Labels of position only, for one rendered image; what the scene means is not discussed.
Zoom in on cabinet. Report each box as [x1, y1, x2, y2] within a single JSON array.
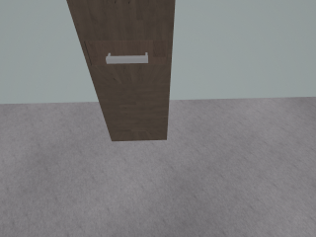
[[66, 0, 176, 142]]

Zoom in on handle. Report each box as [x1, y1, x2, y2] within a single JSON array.
[[106, 52, 148, 64]]

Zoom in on drawer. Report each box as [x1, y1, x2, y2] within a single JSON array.
[[85, 39, 168, 65]]

